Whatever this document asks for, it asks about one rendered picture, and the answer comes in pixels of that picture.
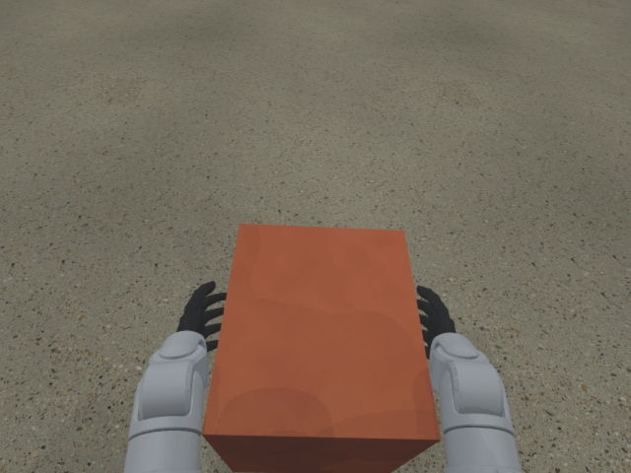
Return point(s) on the robot right hand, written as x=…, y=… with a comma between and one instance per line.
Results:
x=438, y=322

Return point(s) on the robot left hand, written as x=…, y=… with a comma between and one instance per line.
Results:
x=195, y=317

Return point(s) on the left robot forearm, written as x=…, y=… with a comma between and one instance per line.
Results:
x=166, y=421

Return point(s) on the carton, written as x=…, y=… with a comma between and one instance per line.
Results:
x=320, y=365

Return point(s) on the right robot forearm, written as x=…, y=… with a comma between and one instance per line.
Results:
x=475, y=413

